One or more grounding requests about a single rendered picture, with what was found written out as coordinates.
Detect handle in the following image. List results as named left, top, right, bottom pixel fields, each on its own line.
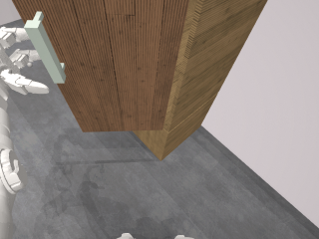
left=24, top=11, right=66, bottom=84

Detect robot left forearm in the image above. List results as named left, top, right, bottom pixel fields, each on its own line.
left=0, top=84, right=14, bottom=151

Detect left robot shin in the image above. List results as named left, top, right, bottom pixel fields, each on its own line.
left=121, top=233, right=133, bottom=238

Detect cupboard door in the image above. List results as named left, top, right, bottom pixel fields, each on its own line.
left=12, top=0, right=189, bottom=132

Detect left robot hand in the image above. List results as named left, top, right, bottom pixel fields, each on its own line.
left=0, top=27, right=50, bottom=95

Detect left robot upper arm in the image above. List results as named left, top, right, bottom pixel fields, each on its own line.
left=0, top=148, right=28, bottom=239

